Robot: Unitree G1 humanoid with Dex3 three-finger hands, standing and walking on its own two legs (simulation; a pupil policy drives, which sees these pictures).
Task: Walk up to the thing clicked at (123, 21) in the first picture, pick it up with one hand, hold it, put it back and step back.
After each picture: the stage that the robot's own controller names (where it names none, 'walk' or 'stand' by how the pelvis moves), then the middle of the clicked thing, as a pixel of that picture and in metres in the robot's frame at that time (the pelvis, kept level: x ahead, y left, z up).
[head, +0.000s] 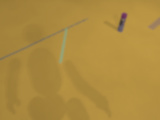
stand; (122, 22) +1.66 -0.49 -0.66
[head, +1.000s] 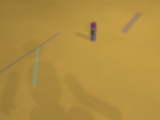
walk; (93, 32) +1.57 -0.02 -0.62
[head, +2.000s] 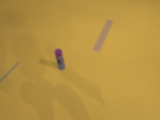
walk; (60, 60) +0.99 +0.29 -0.64
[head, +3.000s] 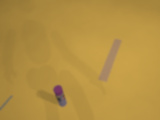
walk; (60, 96) +0.61 +0.26 -0.65
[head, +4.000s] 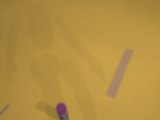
stand; (63, 113) +0.43 +0.18 -0.63
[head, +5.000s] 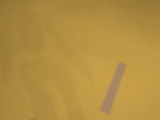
stand; out of the picture +0.37 +0.16 -0.65
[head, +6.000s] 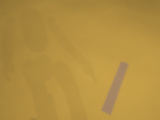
stand; out of the picture +0.35 +0.17 -0.64
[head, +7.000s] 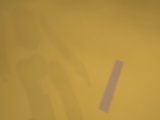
stand; out of the picture +0.34 +0.17 -0.66
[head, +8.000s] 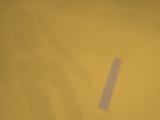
stand; out of the picture +0.34 +0.19 -0.66
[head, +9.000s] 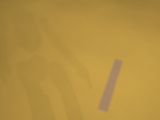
stand; out of the picture +0.34 +0.19 -0.66
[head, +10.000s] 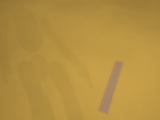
stand; out of the picture +0.33 +0.19 -0.66
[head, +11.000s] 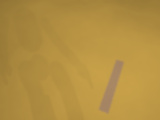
go down; out of the picture +0.34 +0.18 -0.66
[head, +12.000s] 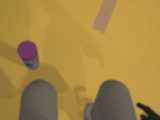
go down; (30, 57) +0.43 +0.19 -0.30
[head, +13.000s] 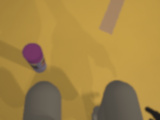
approach; (36, 60) +0.43 +0.19 -0.27
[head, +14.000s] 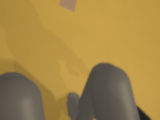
close in; out of the picture +0.42 +0.23 -0.17
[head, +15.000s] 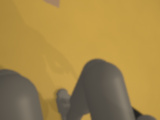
close; out of the picture +0.43 +0.24 -0.16
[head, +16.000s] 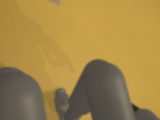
lift; out of the picture +0.40 +0.23 -0.17
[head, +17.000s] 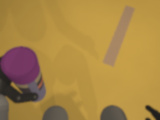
lift; (29, 80) +0.31 +0.17 +0.03
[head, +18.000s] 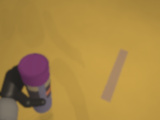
hold; (39, 88) +0.30 +0.15 +0.05
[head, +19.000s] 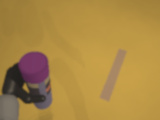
hold; (39, 85) +0.31 +0.15 +0.04
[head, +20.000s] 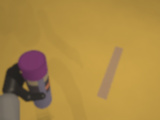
crouch; (38, 84) +0.32 +0.15 +0.03
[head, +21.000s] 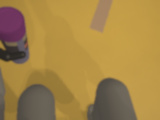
lower; (15, 42) +0.45 +0.18 -0.04
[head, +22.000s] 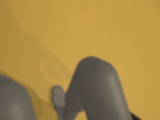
lower; out of the picture +0.45 +0.24 -0.16
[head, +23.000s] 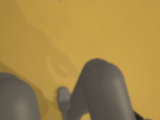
lower; out of the picture +0.42 +0.24 -0.17
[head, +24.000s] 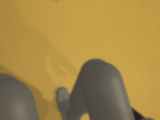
lower; out of the picture +0.42 +0.23 -0.17
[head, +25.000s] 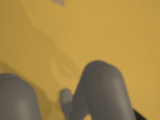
lower; out of the picture +0.42 +0.23 -0.15
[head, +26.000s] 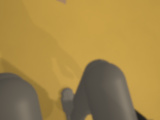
open; out of the picture +0.42 +0.23 -0.16
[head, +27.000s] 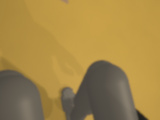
rise; out of the picture +0.40 +0.24 -0.17
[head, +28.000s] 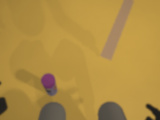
walk; (50, 85) +0.40 +0.17 -0.43
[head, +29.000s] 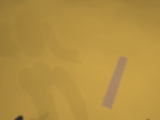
stand; out of the picture +0.35 +0.15 -0.60
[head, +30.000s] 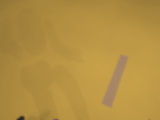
stand; out of the picture +0.35 +0.16 -0.60
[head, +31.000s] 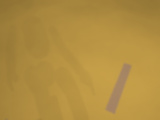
stand; out of the picture +0.38 +0.15 -0.65
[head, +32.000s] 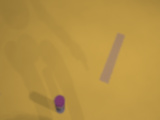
walk; (60, 105) +0.40 +0.10 -0.64
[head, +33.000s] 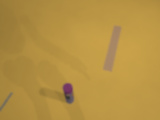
walk; (68, 94) +0.53 +0.12 -0.63
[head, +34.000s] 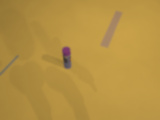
walk; (67, 58) +0.85 +0.14 -0.62
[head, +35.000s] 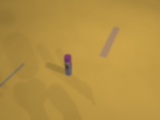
stand; (68, 65) +0.96 +0.16 -0.64
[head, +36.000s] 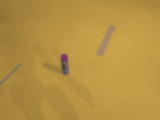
stand; (65, 65) +0.96 +0.18 -0.66
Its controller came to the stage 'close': yes
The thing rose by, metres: 0.68
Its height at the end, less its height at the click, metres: +0.00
